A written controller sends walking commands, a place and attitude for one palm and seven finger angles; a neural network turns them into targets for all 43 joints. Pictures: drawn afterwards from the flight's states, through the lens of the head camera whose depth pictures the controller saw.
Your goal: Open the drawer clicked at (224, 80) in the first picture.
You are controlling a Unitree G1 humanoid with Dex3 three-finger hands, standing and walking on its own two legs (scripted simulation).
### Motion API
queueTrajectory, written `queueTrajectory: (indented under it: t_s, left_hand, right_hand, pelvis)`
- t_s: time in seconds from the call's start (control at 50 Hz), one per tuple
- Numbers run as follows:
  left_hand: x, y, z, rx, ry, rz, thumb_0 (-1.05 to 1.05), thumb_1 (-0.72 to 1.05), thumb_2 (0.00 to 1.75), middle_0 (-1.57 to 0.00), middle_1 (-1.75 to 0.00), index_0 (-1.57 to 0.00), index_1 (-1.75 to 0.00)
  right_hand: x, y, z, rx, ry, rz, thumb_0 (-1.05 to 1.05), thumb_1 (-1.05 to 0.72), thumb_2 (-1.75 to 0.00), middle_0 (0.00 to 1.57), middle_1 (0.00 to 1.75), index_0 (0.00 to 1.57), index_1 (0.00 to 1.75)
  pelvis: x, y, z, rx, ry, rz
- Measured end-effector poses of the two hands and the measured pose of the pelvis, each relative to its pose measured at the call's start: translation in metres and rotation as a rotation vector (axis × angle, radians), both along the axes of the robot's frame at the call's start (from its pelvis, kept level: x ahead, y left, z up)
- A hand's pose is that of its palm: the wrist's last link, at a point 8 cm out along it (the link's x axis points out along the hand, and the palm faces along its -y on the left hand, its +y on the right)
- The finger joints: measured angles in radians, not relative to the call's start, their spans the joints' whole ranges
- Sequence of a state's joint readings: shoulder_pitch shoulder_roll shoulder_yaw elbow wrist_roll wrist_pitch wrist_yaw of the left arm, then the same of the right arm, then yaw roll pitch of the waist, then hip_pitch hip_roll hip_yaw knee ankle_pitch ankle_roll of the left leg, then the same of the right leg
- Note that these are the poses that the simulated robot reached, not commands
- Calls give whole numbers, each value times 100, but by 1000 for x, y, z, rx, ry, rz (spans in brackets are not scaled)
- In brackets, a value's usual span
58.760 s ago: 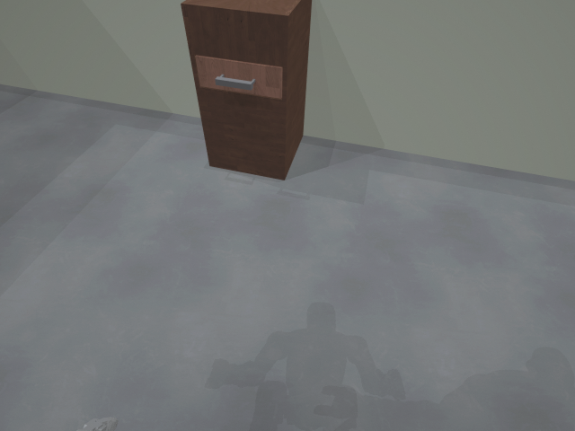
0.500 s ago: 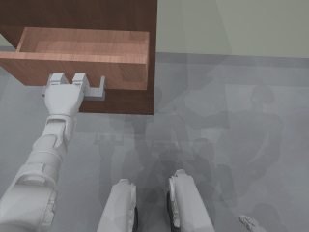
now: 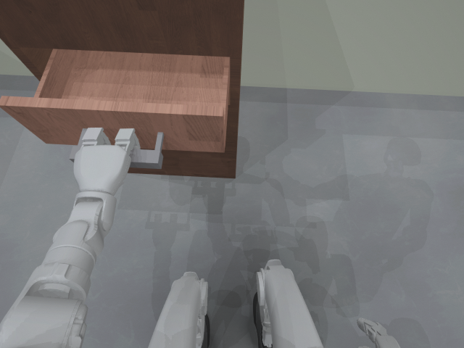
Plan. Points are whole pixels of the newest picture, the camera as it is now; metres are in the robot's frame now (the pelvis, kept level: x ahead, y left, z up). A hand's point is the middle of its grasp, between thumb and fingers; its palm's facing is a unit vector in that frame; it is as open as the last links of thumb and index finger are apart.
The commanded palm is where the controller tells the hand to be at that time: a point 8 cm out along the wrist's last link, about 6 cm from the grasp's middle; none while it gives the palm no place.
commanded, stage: pull the drawer open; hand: left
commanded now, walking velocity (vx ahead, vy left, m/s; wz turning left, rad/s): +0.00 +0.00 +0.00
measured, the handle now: (120, 146) +0.47 +0.21 -0.05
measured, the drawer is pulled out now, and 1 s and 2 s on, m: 0.13 0.16 0.16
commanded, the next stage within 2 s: none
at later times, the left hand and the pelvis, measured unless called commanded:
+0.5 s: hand (114, 182) +0.41 +0.22 -0.07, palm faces -0.03 -0.01 -1.00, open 5.9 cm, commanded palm +0.37 +0.22 -0.03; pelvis +0.00 +0.00 +0.00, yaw +0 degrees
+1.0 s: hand (113, 189) +0.39 +0.22 -0.07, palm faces -0.01 -0.02 -1.00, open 5.9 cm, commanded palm +0.35 +0.23 -0.03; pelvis +0.00 +0.00 +0.00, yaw +0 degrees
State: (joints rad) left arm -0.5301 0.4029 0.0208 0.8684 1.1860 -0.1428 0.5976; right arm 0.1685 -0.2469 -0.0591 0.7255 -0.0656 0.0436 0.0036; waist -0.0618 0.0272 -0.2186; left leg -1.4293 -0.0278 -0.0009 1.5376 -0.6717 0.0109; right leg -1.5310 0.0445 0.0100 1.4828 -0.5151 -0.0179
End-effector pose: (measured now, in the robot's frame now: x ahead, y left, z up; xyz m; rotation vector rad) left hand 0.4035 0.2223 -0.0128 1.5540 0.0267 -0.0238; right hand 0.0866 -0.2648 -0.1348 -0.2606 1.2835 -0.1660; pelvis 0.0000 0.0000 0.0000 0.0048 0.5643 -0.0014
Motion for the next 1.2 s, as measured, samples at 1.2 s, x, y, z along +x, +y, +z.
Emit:
queueTrajectory:
  t_s: [1.2]
  left_hand:
    - [-30,1,-1,-6,-20,9,2,68,79,-29,-135,-39,-135]
  right_hand:
    - [26,5,-1,12,-57,26,1,-91,-90,20,30,20,30]
  pelvis:
    - [-1,-1,1,7,-15,-4]
